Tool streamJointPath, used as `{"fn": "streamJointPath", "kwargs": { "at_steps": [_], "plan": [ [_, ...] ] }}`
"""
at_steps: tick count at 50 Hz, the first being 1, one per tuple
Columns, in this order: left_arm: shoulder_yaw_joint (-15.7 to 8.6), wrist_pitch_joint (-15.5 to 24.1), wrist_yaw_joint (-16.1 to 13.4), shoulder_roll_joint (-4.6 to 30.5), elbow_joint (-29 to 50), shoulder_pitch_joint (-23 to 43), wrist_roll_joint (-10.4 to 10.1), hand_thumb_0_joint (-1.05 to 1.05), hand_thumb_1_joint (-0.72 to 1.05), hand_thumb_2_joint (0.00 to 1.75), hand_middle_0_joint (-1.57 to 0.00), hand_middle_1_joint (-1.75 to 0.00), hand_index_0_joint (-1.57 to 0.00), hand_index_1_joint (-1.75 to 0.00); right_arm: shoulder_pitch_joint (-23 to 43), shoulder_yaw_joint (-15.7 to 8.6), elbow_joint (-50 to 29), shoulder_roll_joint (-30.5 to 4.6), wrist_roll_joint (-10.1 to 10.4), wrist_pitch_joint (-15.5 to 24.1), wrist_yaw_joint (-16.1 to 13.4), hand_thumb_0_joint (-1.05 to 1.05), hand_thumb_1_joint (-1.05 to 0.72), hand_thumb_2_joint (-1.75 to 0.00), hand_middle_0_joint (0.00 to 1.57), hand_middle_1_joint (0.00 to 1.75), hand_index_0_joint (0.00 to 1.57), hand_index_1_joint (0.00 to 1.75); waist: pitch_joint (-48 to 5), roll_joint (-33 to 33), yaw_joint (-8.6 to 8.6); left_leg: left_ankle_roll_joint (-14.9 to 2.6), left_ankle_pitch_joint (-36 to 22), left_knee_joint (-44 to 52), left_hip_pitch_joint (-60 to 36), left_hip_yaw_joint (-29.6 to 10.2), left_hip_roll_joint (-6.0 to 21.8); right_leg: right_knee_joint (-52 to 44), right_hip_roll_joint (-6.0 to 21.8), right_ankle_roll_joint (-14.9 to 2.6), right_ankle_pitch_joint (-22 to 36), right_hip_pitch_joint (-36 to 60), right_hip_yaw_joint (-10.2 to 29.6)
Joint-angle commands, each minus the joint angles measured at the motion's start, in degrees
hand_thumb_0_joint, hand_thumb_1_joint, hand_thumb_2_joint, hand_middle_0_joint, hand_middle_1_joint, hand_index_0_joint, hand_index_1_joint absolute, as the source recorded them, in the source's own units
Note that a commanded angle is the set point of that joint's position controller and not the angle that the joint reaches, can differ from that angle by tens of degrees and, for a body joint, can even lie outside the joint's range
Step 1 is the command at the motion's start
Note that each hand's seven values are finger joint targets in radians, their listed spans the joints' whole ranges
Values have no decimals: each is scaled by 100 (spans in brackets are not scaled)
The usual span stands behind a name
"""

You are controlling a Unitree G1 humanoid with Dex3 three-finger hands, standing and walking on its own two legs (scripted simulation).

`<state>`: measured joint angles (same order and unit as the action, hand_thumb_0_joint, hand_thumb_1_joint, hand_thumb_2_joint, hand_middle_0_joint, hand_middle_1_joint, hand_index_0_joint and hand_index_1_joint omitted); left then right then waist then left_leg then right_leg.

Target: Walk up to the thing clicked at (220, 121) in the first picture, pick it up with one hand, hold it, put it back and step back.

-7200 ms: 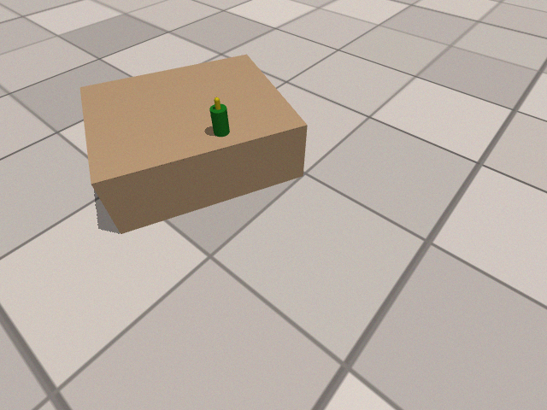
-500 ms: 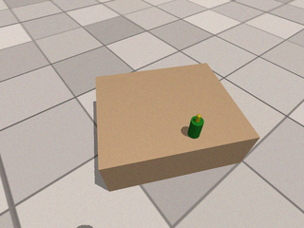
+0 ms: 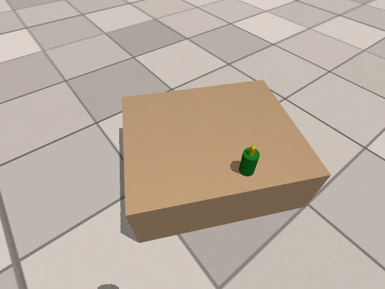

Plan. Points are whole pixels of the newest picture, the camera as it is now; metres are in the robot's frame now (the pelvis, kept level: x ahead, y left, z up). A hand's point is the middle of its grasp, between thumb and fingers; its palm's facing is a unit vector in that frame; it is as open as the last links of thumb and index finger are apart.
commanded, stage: stand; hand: right
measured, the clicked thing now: (249, 158) +0.70 -0.24 -0.36
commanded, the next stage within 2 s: walk up in 0.44 s
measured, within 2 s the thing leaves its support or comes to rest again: neither
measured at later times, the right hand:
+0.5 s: hand out of the picture +0.07 -0.26 -0.15, palm faces +0.00 +0.94 -0.35, open 7.4 cm
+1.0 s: hand (362, 270) +0.20 -0.39 -0.14, palm faces -0.16 +0.90 -0.41, open 7.4 cm
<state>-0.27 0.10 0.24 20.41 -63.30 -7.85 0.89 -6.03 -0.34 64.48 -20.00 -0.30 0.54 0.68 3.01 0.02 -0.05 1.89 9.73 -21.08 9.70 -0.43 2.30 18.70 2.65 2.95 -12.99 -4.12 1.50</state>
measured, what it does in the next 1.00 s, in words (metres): steps to the right: right foot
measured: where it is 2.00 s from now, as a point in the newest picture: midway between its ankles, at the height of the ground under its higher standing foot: outside the picture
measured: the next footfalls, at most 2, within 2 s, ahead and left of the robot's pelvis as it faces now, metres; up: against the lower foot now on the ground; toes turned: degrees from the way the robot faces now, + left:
right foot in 0.70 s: +0.11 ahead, -0.21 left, +0.00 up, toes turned +0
left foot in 1.12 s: +0.25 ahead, +0.02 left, +0.00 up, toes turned +10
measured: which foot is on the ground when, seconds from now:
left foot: down 0.00-0.72, up 0.74-1.00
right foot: down 0.00-0.48, up 0.50-0.68, down 0.70-1.00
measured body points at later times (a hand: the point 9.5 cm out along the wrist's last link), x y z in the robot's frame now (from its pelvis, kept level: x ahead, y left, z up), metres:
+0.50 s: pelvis +0.00 +0.00 +0.00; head +0.01 +0.00 +0.45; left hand +0.07 +0.31 -0.14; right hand +0.07 -0.31 -0.13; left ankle +0.02 +0.14 -0.75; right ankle -0.03 -0.15 -0.74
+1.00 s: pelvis +0.10 -0.11 -0.01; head +0.12 -0.10 +0.44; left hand +0.06 +0.20 -0.13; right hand +0.20 -0.43 -0.12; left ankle +0.15 +0.01 -0.71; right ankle +0.07 -0.21 -0.75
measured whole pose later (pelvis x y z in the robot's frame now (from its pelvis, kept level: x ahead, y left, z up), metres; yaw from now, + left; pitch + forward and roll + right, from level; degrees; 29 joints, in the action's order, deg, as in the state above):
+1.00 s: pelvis +0.10 -0.11 -0.01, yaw +6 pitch -2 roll -2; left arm -5.6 0.5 3.7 21.4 -51.7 -21.4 2.3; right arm -17.2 -4.2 52.5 -23.7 -0.7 2.3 1.3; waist 4.2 -0.8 -4.0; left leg -0.7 19.3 -49.6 27.1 -0.9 1.8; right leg 24.8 -1.8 -2.9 -17.5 -5.4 -6.5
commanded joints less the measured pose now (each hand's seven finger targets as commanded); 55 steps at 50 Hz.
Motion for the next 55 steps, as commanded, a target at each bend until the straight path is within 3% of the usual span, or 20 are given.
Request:
{"fn": "streamJointPath", "kwargs": {
  "at_steps": [1,11,21,22,23,24,26,27,32,34,35,36,37,38,39,42,43,50,53,55],
  "plan": [
    [-249,127,-87,1255,335,128,-28,0,90,90,-20,-30,-20,-30,183,-235,-353,-1251,-5,83,-79,0,-90,-90,20,30,20,30,-425,32,16,-288,-994,257,-393,-377,507,-263,484,-358,856,-234,182],
    [-252,153,-85,1249,358,95,-20,0,90,90,-20,-30,-20,-30,160,-242,-377,-1263,0,98,-84,0,-90,-90,20,30,20,30,-514,14,26,-299,-1314,163,-499,-353,506,-268,501,-349,1167,-194,186],
    [-245,128,-74,1230,343,66,-15,0,90,90,-20,-30,-20,-30,150,-249,-363,-1265,-12,77,-83,0,-90,-90,20,30,20,30,-417,-21,23,-307,-872,254,-345,-357,477,-313,492,-368,825,-231,191],
    [-672,44,109,1660,744,105,154,0,90,90,-20,-30,-20,-30,-716,-585,-513,-1717,-18,185,-108,0,-90,-90,20,30,20,30,-686,303,158,-679,1039,239,-641,-856,523,623,-18,-518,-1172,-463,-328],
    [-642,-44,178,1442,826,199,210,0,90,90,-20,-30,-20,-30,-1199,-720,-359,-2022,-78,227,-132,0,-90,-90,20,30,20,30,-447,-340,319,-934,2506,759,-1037,-1809,1039,1540,-160,-499,-1900,-1598,-390],
    [-707,-133,229,1453,938,314,279,0,90,90,-20,-30,-20,-30,-1298,-835,-376,-2215,-96,256,-179,0,-90,-90,20,30,20,30,-4,-586,390,-1219,2982,1088,-1028,-2642,1581,2653,-74,-439,-1941,-2474,-14],
    [-772,-191,315,1387,1080,61,235,0,90,90,-20,-30,-20,-30,-1049,-936,-674,-2321,-149,347,-219,0,-90,-90,20,30,20,30,202,-538,151,-1570,3063,1148,-610,-2893,1935,3207,319,-490,-1663,-2849,451],
    [-798,-180,367,1375,1113,-6,187,0,90,90,-20,-30,-20,-30,-775,-947,-815,-2264,-174,377,-229,0,-90,-90,20,30,20,30,261,-660,-25,-1546,2790,1107,-354,-2687,1909,3279,521,-520,-1504,-2713,631],
    [-900,-156,538,1323,1331,-350,174,0,90,90,-20,-30,-20,-30,-506,-925,-1288,-2017,-284,354,-208,0,-90,-90,20,30,20,30,37,-1277,-183,-1311,1776,560,517,-1419,1230,2254,256,-459,-1357,-1441,69],
    [-946,-143,525,1323,1161,-1046,173,0,90,90,-20,-30,-20,-30,-134,-909,-1451,-1918,-280,289,-218,0,-90,-90,20,30,20,30,-109,-1075,-620,-997,2150,-55,1462,-779,770,1463,33,-496,-585,-170,-437],
    [-1037,-123,476,1450,881,-1899,169,0,90,90,-20,-30,-20,-30,96,-864,-1538,-1693,-302,231,-268,0,-90,-90,20,30,20,30,-262,-368,-1093,-786,2682,-1102,2176,-465,397,1226,-152,-447,-412,755,-561],
    [-1172,-96,410,1898,707,-2647,241,0,90,90,-20,-30,-20,-30,32,-740,-1631,-1228,-289,189,-321,0,-90,-90,20,30,20,30,-142,1364,-1455,-583,3156,-3007,3112,9,-280,377,296,-398,-1434,1138,306],
    [-1241,-75,345,2213,1047,-2281,318,0,90,90,-20,-30,-20,-30,-321,-598,-1693,-946,-185,156,-345,0,-90,-90,20,30,20,30,185,2172,-1267,-283,2880,-4496,3577,-276,-757,-740,1313,-517,-3328,290,2284],
    [-1172,-86,337,2310,1527,-1033,320,0,90,90,-20,-30,-20,-30,-630,-729,-1656,-1366,-91,148,-367,0,-90,-90,20,30,20,30,474,1734,-651,-274,2278,-4737,3199,-409,-460,-1662,1901,-964,-4592,-798,3339],
    [-1133,-64,341,2367,1819,-380,279,0,90,90,-20,-30,-20,-30,-1002,-776,-1502,-1685,-35,201,-326,0,-90,-90,20,30,20,30,764,1442,-264,-343,1956,-4702,2883,-416,-37,-1751,1952,-1310,-4743,-1218,3479],
    [-981,95,295,1686,1781,-433,132,0,90,90,-20,-30,-20,-30,-1503,-738,-1148,-1617,35,244,-185,0,-90,-90,20,30,20,30,715,725,-84,-339,1020,-4338,2354,-471,96,-975,1031,-1059,-2535,-1087,1438],
    [-960,129,287,1636,1737,-533,118,0,90,90,-20,-30,-20,-30,-1554,-673,-1176,-1441,20,254,-126,0,-90,-90,20,30,20,30,701,752,-93,-335,991,-4029,2243,-400,105,-853,1030,-1226,-2087,-1028,1184],
    [-953,306,217,1733,1890,-1146,111,0,90,90,-20,-30,-20,-30,-954,-626,-1881,-1366,-66,317,65,0,-90,-90,20,30,20,30,421,479,-310,-328,791,-1967,2043,-230,324,-387,1521,-1603,93,34,771],
    [-829,220,163,1581,1934,-1130,40,0,90,90,-20,-30,-20,-30,-1082,-613,-1888,-1221,-84,380,-21,0,-90,-90,20,30,20,30,48,124,-169,-417,88,-1044,1110,340,-67,886,1135,-1317,2568,74,-87],
    [-682,179,135,1343,2032,-1197,-15,0,90,90,-20,-30,-20,-30,-1802,-710,-1744,-1375,-110,421,-144,0,-90,-90,20,30,20,30,-597,-344,198,-678,-1074,-511,-464,517,-321,2527,607,-915,2984,-388,-652]
  ]
}}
